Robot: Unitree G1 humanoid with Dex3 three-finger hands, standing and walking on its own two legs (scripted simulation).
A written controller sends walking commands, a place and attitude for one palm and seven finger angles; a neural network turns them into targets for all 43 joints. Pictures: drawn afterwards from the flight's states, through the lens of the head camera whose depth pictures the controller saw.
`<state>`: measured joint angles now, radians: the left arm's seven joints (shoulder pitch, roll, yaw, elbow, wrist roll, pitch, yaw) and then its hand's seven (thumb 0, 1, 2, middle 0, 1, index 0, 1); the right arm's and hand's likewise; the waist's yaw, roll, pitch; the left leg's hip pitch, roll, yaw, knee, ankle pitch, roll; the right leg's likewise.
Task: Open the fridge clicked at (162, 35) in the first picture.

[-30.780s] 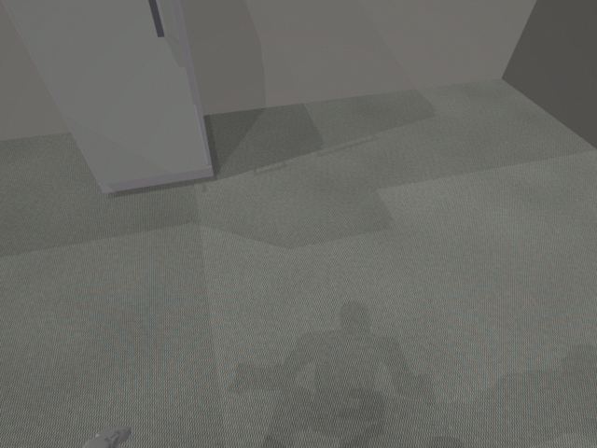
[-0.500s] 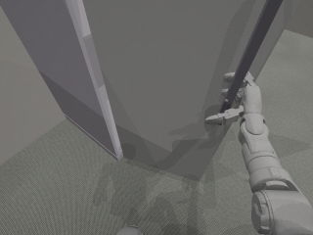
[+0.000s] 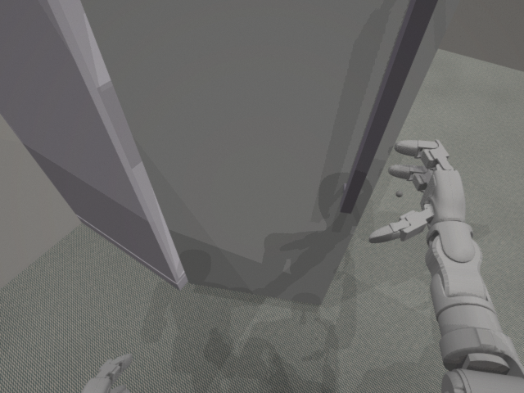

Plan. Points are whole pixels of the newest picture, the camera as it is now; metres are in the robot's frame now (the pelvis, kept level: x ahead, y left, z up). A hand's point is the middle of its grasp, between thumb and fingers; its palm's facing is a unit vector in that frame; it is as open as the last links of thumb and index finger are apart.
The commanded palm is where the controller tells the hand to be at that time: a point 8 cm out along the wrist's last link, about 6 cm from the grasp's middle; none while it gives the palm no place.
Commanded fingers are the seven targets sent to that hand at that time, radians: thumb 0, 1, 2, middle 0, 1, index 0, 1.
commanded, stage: slip the hand off the handle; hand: right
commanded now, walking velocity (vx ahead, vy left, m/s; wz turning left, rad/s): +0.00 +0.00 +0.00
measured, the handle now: (378, 110) +0.48 -0.13 +0.19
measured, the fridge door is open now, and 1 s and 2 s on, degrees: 67 67 67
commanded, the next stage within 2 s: draw the hand back to the body in 1.14 s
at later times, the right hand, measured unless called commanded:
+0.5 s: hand (398, 227) +0.34 -0.16 +0.10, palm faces -0.01 +0.99 -0.13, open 14.7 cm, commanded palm +0.31 -0.21 +0.11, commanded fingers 0.00 0.55 -0.20 0.25 1.15 0.25 1.15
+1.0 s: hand (405, 279) +0.26 -0.15 +0.10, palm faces +0.04 +0.99 -0.16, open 14.7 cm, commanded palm +0.25 -0.20 +0.11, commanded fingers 0.00 0.55 -0.20 0.25 1.15 0.25 1.15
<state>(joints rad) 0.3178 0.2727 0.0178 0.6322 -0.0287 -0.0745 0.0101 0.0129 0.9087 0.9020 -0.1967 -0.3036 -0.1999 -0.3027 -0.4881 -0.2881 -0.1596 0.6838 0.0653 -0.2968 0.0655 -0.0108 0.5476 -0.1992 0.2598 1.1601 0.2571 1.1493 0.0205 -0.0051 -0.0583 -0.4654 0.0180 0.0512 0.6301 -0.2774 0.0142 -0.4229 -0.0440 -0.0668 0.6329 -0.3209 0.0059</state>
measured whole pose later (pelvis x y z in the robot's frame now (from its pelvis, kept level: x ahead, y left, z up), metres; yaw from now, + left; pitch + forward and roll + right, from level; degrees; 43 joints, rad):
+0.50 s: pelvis +0.00 -0.01 +0.00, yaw +0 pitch +4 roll +0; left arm 0.31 0.24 -0.02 0.60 -0.04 -0.07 0.00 0.01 0.91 0.90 -0.20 -0.30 -0.20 -0.30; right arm -0.23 -0.22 -0.09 0.38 0.10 -0.20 0.11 -0.01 0.55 -0.20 0.25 1.15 0.25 1.15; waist -0.01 -0.02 -0.07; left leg -0.42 0.03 0.05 0.66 -0.31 0.00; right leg -0.38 -0.03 -0.07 0.66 -0.35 0.00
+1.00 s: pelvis -0.01 +0.01 +0.00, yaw -2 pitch +0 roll +0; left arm 0.23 0.24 -0.05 0.57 -0.03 -0.14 0.04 0.02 0.91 0.90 -0.20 -0.30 -0.20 -0.30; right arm 0.04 -0.23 -0.03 0.06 0.11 -0.15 0.07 -0.01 0.55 -0.20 0.25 1.15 0.25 1.15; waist -0.04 -0.03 -0.03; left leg -0.36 0.02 0.08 0.65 -0.29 0.03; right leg -0.33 -0.04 -0.03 0.65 -0.32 0.02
